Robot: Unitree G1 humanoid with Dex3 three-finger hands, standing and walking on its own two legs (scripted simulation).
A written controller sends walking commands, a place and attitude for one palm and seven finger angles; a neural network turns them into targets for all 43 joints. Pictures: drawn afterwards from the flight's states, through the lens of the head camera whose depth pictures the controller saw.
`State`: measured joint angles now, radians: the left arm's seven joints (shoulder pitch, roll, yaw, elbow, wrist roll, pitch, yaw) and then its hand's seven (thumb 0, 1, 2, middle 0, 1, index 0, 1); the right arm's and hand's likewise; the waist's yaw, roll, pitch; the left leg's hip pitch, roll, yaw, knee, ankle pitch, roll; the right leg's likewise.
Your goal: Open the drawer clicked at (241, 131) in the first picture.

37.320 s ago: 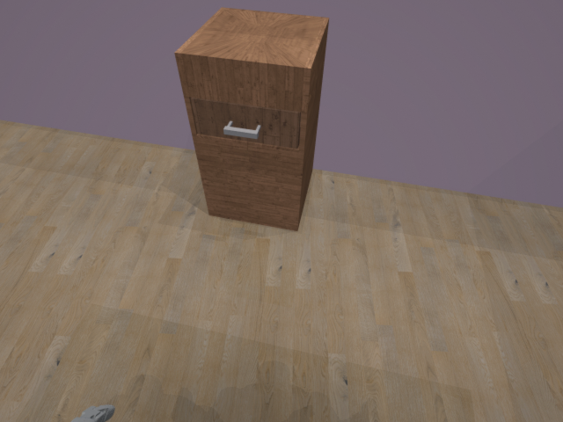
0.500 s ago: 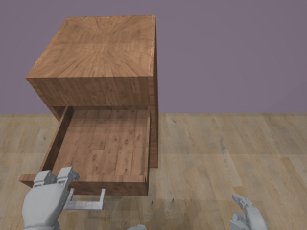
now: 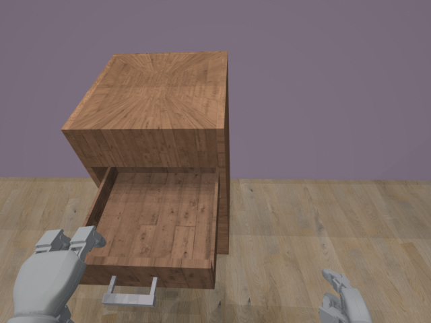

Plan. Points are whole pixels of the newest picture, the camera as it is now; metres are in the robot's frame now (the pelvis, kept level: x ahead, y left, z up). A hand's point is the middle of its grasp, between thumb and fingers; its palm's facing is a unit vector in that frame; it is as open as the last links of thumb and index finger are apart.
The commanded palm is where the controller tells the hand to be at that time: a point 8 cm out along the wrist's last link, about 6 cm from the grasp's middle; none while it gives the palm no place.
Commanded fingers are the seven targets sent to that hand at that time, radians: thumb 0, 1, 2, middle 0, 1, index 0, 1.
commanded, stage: draw the hand back to the body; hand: left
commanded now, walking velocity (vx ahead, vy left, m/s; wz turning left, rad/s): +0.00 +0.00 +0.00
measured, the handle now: (131, 290) +0.22 +0.25 -0.19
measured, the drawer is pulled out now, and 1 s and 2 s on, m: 0.30 0.30 0.30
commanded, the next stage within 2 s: step back with the hand held close in 1.04 s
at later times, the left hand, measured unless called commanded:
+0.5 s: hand (65, 236) +0.20 +0.23 +0.15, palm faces +0.34 -0.84 -0.43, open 11.6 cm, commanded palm +0.14 +0.28 +0.18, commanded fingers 0.00 0.34 0.66 -0.24 -0.66 -0.24 -0.66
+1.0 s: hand (67, 226) +0.20 +0.22 +0.18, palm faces +0.38 -0.83 -0.41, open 7.7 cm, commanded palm +0.14 +0.26 +0.21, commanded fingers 0.00 0.90 0.90 -0.20 -0.30 -0.20 -0.30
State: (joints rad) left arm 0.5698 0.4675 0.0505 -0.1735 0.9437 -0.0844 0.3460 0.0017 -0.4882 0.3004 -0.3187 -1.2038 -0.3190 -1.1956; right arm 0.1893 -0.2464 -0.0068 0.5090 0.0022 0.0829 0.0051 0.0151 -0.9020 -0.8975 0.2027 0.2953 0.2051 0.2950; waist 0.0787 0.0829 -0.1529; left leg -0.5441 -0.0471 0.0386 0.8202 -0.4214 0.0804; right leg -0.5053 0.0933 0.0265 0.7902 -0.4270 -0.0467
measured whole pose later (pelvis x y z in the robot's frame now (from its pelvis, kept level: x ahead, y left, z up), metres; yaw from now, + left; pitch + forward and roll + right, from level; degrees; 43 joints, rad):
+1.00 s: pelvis +0.02 -0.02 +0.04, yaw +2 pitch -1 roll +0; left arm 0.58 0.33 0.27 -0.46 -0.10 -0.09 0.10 0.01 0.81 0.86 -0.21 -0.36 -0.21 -0.35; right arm 0.19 -0.22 0.01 0.59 0.02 -0.07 -0.06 0.02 -0.90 -0.90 0.20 0.30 0.21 0.30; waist 0.05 0.08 -0.02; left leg -0.14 -0.04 -0.01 0.43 -0.27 0.04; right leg -0.08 0.09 0.01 0.37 -0.27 -0.07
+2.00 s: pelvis -0.09 -0.01 +0.03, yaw +1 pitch +1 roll +0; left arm 0.64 0.34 0.30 -0.63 -0.01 -0.18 0.19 0.02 0.89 0.90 -0.21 -0.31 -0.21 -0.30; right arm 0.26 -0.19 0.00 0.64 -0.04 -0.07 -0.06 0.02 -0.90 -0.90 0.21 0.30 0.21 0.30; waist 0.00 -0.03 -0.01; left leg -0.40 -0.03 -0.01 0.76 -0.43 0.02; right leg -0.38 0.06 -0.01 0.53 -0.16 -0.06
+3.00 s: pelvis -0.23 -0.08 +0.03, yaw +3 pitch +0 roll -1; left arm 0.65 0.41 0.39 -0.61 -0.04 -0.23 0.15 0.02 0.89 0.90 -0.21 -0.31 -0.21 -0.30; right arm 0.20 -0.17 0.01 0.61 0.03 -0.10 -0.02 0.01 -0.90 -0.90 0.20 0.30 0.21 0.30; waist -0.01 0.03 0.04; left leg -0.18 0.04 -0.02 0.60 -0.42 0.01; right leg -0.27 0.04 -0.12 0.51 -0.24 -0.07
